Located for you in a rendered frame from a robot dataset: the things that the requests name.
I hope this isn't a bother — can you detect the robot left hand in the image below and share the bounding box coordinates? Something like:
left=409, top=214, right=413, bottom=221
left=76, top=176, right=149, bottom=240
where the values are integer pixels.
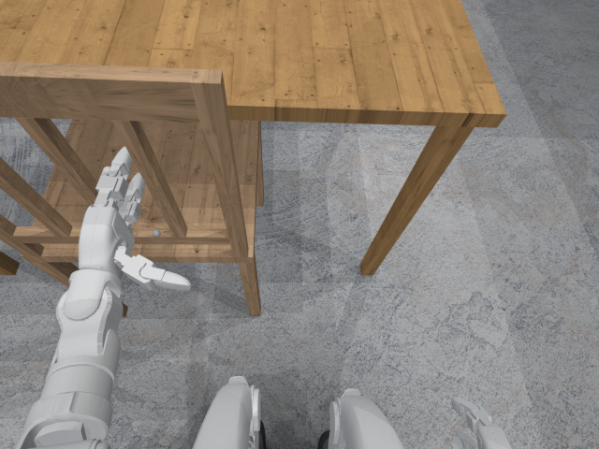
left=79, top=146, right=191, bottom=291

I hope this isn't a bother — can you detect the right robot thigh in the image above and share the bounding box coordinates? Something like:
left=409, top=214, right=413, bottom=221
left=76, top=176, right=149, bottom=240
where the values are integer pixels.
left=329, top=396, right=405, bottom=449

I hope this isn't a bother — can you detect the table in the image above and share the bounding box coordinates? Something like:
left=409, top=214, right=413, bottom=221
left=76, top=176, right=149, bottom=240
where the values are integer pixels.
left=0, top=0, right=507, bottom=275

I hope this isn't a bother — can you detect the robot left forearm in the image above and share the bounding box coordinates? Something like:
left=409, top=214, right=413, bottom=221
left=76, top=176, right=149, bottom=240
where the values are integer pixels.
left=15, top=268, right=124, bottom=449

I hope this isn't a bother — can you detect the left robot thigh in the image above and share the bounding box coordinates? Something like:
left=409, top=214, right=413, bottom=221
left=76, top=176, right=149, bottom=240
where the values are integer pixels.
left=192, top=384, right=260, bottom=449

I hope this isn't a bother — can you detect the robot thigh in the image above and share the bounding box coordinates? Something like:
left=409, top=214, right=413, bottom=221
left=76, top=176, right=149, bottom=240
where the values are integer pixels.
left=192, top=384, right=260, bottom=449
left=329, top=396, right=405, bottom=449

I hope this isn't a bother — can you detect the chair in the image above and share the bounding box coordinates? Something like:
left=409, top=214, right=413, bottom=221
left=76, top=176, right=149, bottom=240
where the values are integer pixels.
left=0, top=62, right=264, bottom=317

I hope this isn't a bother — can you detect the robot right hand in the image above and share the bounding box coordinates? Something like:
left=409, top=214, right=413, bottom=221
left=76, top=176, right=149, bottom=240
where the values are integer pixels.
left=451, top=397, right=513, bottom=449

